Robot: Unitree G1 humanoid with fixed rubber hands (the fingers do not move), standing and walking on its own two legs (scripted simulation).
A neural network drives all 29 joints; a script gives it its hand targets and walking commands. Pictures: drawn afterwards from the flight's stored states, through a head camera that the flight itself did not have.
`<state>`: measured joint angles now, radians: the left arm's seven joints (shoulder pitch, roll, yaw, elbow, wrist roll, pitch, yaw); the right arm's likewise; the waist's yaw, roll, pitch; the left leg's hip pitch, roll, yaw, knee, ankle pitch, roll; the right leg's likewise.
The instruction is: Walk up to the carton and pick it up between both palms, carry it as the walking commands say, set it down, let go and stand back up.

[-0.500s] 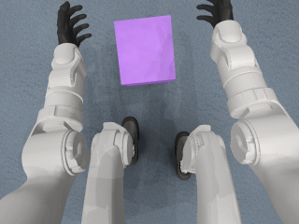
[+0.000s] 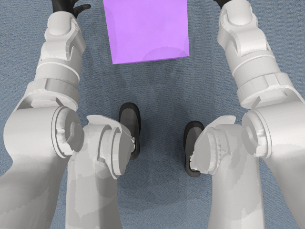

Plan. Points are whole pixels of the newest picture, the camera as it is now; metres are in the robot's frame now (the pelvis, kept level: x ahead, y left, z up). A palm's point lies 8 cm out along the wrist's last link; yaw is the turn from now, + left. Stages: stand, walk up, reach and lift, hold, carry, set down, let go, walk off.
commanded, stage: reach and lift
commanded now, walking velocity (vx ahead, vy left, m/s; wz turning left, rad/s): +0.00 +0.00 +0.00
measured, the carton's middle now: (148, 23) +0.52 +0.05 -0.30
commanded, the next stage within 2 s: none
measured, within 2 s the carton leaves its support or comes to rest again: leaves its support in 1.68 s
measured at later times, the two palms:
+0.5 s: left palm (71, 10) +0.53 +0.21 -0.22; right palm out of the picture +0.55 -0.10 -0.22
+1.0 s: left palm (81, 8) +0.53 +0.19 -0.22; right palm out of the picture +0.55 -0.08 -0.22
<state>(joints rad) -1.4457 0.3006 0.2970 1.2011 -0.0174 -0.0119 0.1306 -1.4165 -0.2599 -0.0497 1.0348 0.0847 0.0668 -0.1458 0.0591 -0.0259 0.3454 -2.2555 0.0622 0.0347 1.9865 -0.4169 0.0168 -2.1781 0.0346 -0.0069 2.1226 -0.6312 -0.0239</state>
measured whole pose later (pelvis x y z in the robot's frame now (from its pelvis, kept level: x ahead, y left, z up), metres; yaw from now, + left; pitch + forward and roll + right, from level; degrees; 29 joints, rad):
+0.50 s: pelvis -0.01 +0.00 -0.03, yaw +0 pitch +36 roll +2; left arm -1.57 0.35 0.22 1.30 -0.10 -0.02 0.10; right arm -1.50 -0.28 -0.01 1.06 0.11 0.06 -0.13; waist 0.06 -0.02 0.45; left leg -2.29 0.06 0.03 2.08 -0.41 0.01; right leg -2.21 0.04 -0.01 2.22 -0.64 -0.02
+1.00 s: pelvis -0.01 +0.00 -0.03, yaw +0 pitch +36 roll +2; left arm -1.59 0.31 0.20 1.30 -0.11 -0.02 0.08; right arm -1.54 -0.25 0.01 1.09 0.11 0.07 -0.12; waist 0.06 -0.03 0.45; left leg -2.29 0.04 0.02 2.08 -0.41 0.00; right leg -2.21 0.04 -0.01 2.22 -0.64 -0.02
